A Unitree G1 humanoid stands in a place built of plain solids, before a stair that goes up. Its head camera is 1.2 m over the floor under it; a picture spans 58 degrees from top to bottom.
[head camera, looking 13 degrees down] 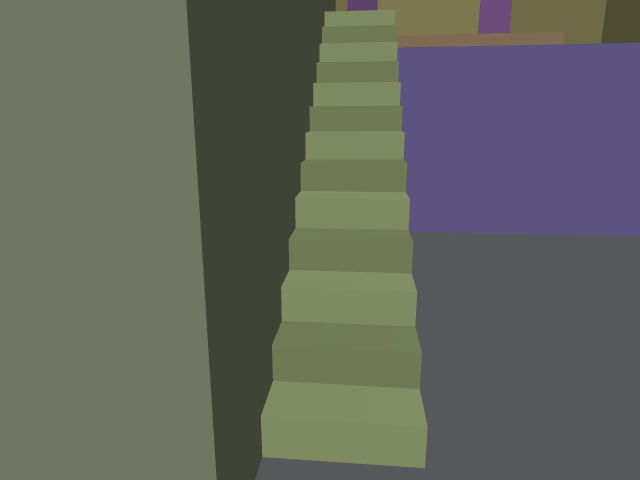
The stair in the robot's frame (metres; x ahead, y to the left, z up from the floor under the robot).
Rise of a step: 0.18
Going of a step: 0.23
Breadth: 0.72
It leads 5 degrees to the right of straight ahead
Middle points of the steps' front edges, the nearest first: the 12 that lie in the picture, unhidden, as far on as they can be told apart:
1.42 -0.04 0.18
1.65 -0.06 0.36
1.88 -0.08 0.53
2.11 -0.10 0.71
2.34 -0.12 0.89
2.57 -0.15 1.07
2.80 -0.17 1.24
3.03 -0.19 1.42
3.26 -0.21 1.60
3.49 -0.23 1.78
3.72 -0.26 1.96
3.95 -0.28 2.13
